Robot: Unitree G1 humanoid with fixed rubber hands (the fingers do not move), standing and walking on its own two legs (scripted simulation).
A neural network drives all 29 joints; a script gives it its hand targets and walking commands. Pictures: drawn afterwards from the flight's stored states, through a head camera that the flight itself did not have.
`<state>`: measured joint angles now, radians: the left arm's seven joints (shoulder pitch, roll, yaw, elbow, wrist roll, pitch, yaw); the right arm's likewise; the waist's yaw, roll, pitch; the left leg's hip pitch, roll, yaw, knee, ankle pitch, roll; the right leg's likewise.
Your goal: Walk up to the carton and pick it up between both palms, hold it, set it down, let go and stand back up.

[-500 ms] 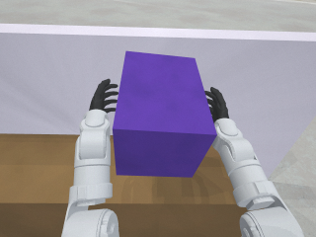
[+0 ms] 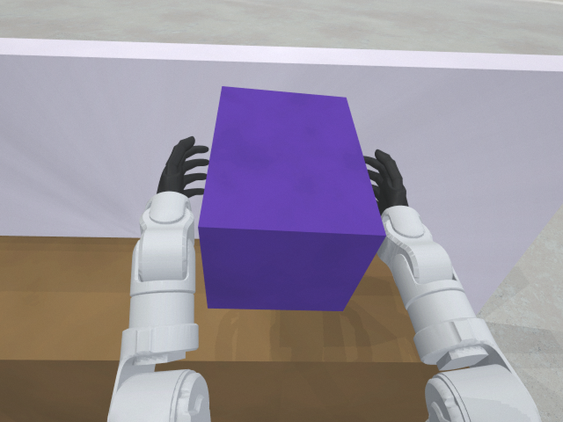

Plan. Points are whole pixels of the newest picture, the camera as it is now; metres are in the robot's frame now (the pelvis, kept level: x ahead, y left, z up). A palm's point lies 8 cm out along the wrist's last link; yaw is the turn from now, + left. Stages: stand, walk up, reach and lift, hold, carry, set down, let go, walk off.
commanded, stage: hold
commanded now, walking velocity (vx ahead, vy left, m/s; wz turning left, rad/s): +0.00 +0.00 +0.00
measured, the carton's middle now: (281, 196) +0.43 +0.01 +0.14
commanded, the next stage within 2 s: none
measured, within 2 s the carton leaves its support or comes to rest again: neither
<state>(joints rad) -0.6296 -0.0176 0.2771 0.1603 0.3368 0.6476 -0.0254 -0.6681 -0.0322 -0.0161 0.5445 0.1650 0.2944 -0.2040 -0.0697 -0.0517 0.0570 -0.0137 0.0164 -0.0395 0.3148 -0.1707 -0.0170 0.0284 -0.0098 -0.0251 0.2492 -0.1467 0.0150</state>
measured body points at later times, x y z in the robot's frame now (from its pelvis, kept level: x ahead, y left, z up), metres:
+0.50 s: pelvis -0.01 +0.00 +0.00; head -0.04 +0.02 +0.45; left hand +0.38 +0.17 +0.19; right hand +0.38 -0.13 +0.17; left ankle +0.01 +0.13 -0.75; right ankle +0.00 -0.13 -0.75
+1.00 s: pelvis +0.00 +0.00 +0.00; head -0.03 +0.02 +0.45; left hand +0.38 +0.16 +0.19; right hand +0.38 -0.14 +0.17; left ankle +0.01 +0.13 -0.75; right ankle +0.00 -0.13 -0.75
